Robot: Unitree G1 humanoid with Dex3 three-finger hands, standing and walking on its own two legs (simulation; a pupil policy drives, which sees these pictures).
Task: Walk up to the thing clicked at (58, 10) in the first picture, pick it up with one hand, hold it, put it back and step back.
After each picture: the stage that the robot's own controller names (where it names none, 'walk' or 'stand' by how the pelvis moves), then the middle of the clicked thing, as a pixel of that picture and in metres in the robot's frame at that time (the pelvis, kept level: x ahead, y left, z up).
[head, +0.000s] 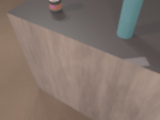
stand; (55, 1) +0.81 +0.15 +0.07
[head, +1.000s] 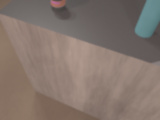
walk; out of the picture +0.71 +0.11 +0.10
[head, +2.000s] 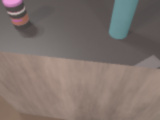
rise first; (17, 12) +0.59 +0.25 +0.10
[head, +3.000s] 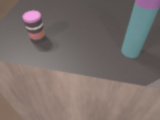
stand; (35, 27) +0.56 +0.21 +0.08
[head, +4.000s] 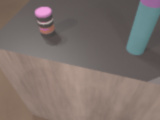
stand; (45, 22) +0.61 +0.18 +0.07
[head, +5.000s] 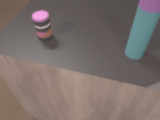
stand; (43, 26) +0.59 +0.19 +0.07
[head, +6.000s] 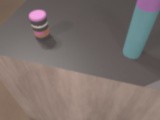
stand; (40, 26) +0.59 +0.20 +0.07
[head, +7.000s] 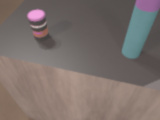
stand; (39, 26) +0.59 +0.20 +0.07
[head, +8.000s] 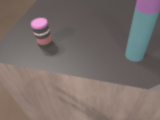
rise first; (42, 33) +0.56 +0.21 +0.07
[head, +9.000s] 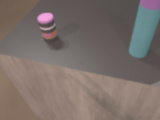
go down; (48, 28) +0.59 +0.21 +0.08
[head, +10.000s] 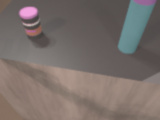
go down; (32, 24) +0.59 +0.20 +0.08
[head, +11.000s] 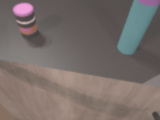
go down; (26, 21) +0.57 +0.20 +0.09
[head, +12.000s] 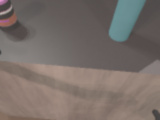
close in; (3, 11) +0.56 +0.22 +0.11
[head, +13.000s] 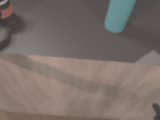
close; out of the picture +0.58 +0.22 +0.13
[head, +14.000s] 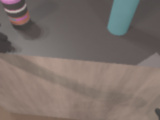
lift; (16, 10) +0.55 +0.18 +0.13
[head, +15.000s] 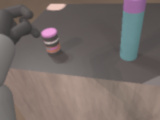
lift; (51, 42) +0.57 +0.17 +0.10
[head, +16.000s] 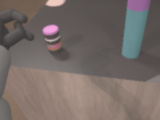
hold; (53, 40) +0.57 +0.16 +0.09
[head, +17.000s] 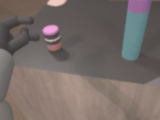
hold; (53, 40) +0.57 +0.16 +0.09
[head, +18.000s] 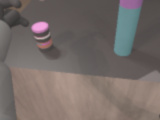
crouch; (43, 37) +0.57 +0.17 +0.09
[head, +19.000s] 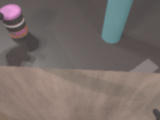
lower; (15, 24) +0.55 +0.18 +0.09
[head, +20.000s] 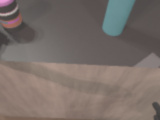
lower; (8, 12) +0.54 +0.18 +0.12
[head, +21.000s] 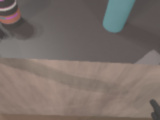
lower; (6, 7) +0.54 +0.17 +0.13
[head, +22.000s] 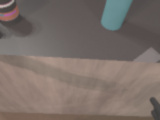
lower; (4, 4) +0.55 +0.18 +0.13
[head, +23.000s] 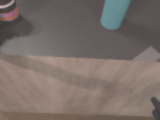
loosen; (4, 5) +0.56 +0.18 +0.13
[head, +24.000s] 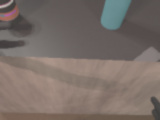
withdraw; (3, 4) +0.55 +0.17 +0.13
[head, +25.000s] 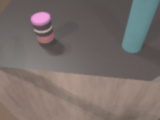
sink last; (44, 30) +0.53 +0.15 +0.11
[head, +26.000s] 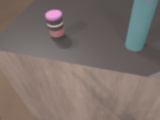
stand; (55, 26) +0.59 +0.16 +0.10
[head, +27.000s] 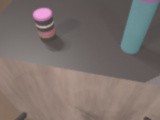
stand; (45, 26) +0.55 +0.17 +0.09
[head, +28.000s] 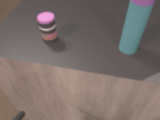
stand; (48, 28) +0.57 +0.17 +0.08
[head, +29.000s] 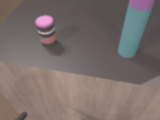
stand; (46, 32) +0.55 +0.17 +0.08
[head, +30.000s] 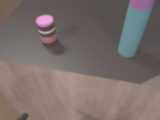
stand; (47, 31) +0.56 +0.17 +0.08
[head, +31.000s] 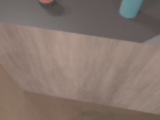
walk; out of the picture +0.66 +0.15 +0.09
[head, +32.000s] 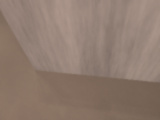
walk; out of the picture +0.96 +0.24 +0.09
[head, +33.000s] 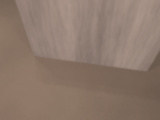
stand; out of the picture +1.24 +0.20 +0.09
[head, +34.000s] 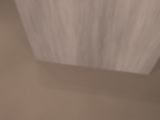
stand; out of the picture +1.22 +0.19 +0.07
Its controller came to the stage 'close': yes
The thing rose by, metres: 0.00
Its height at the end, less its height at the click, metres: +0.00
